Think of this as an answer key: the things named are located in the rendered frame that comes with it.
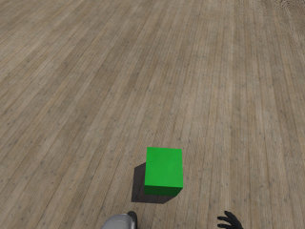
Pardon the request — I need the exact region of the left robot thigh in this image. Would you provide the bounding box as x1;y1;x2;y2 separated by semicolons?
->
100;214;135;229

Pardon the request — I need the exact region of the carton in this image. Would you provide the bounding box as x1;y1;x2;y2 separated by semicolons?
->
144;147;184;197

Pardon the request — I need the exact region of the right robot hand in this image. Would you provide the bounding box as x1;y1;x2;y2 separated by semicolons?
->
217;210;244;229

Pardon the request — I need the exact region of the robot left foot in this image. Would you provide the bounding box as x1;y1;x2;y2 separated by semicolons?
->
127;211;137;229

